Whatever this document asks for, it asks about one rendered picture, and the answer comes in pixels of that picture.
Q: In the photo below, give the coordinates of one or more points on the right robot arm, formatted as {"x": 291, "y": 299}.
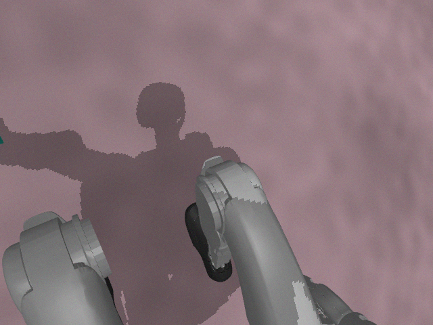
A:
{"x": 355, "y": 318}

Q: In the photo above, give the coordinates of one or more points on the right robot foot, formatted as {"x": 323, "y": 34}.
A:
{"x": 199, "y": 241}

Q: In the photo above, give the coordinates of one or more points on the right robot hand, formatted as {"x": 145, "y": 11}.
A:
{"x": 330, "y": 306}

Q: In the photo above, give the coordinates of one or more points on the left robot foot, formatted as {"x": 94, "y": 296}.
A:
{"x": 110, "y": 288}

